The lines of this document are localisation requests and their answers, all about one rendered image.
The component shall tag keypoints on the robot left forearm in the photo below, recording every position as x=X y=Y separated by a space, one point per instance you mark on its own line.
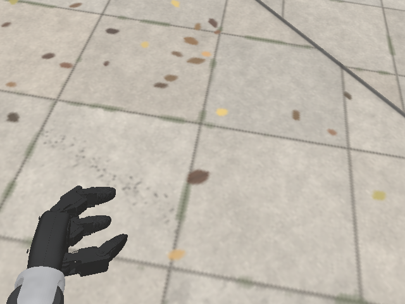
x=38 y=285

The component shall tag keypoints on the left robot hand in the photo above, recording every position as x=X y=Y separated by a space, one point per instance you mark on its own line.
x=60 y=227

